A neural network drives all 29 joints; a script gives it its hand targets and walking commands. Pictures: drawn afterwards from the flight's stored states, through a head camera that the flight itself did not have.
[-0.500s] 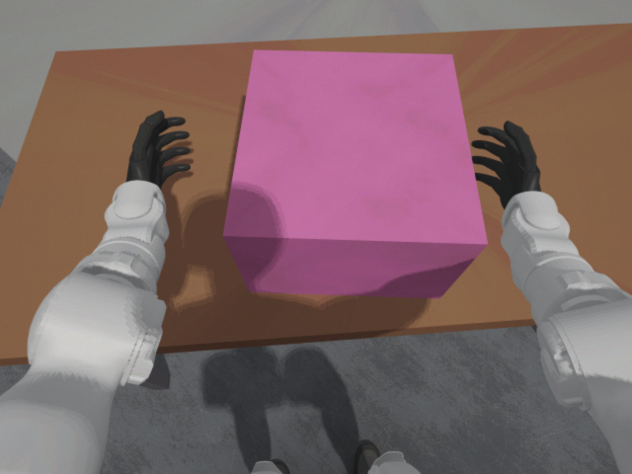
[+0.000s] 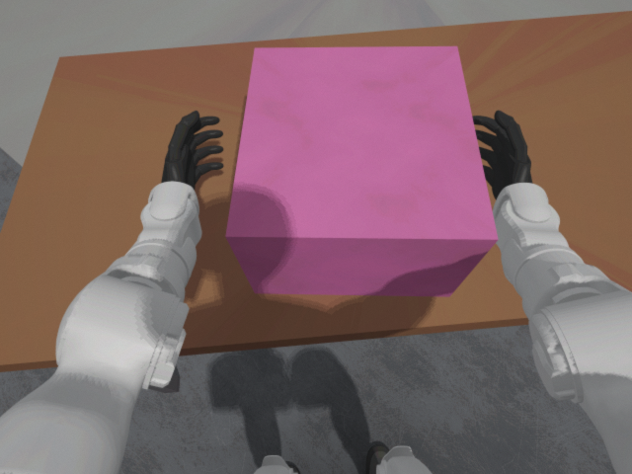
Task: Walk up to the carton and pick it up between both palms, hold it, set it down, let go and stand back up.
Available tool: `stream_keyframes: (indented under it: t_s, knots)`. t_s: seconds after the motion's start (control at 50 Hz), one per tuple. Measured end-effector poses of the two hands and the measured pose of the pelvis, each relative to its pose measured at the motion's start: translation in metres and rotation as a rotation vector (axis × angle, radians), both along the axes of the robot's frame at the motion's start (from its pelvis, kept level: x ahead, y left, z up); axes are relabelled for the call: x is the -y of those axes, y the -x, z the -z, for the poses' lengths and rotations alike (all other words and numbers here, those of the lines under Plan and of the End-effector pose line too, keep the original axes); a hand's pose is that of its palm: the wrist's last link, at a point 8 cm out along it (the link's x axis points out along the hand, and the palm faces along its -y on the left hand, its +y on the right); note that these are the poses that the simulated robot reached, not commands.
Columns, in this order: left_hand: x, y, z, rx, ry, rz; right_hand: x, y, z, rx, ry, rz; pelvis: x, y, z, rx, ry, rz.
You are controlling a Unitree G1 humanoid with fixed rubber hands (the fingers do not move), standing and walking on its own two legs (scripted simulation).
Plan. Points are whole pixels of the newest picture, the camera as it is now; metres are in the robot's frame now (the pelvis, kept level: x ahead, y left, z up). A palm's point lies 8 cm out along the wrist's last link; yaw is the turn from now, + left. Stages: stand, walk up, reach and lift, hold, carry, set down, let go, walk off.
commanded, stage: reach and lift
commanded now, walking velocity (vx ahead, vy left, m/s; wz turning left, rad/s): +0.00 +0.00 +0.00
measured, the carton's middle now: (353, 173) +0.52 -0.02 +0.01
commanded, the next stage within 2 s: none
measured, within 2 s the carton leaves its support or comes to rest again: neither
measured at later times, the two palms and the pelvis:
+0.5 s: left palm (203, 179) +0.48 +0.17 +0.05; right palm (503, 181) +0.48 -0.20 +0.05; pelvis +0.00 -0.01 +0.00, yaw +0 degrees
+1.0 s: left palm (205, 178) +0.48 +0.16 +0.05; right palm (503, 181) +0.48 -0.20 +0.05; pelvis +0.00 -0.01 +0.01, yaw +1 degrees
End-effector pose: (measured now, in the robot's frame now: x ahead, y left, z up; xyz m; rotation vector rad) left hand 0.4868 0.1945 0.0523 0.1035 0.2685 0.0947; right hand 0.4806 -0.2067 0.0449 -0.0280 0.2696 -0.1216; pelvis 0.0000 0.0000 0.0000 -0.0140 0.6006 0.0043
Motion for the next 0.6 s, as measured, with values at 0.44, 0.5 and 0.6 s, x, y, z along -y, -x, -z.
stream_keyframes:
  t_s: [0.44,0.5,0.6]
  knots:
    - [0.026,0.003,0.002,0.000,0.026,0.006,-0.008,0.004,-0.002,0.001,-0.002,0.028,0.004,0.002,-0.002,0.010,-0.007,-0.001]
    - [0.027,0.002,0.000,0.004,0.026,0.004,-0.008,0.004,-0.002,0.002,-0.003,0.030,0.005,0.003,-0.001,0.009,-0.009,-0.003]
    - [0.029,0.002,-0.001,0.008,0.023,0.008,-0.008,0.004,-0.002,0.002,-0.002,0.033,0.007,0.003,-0.001,0.009,-0.011,-0.006]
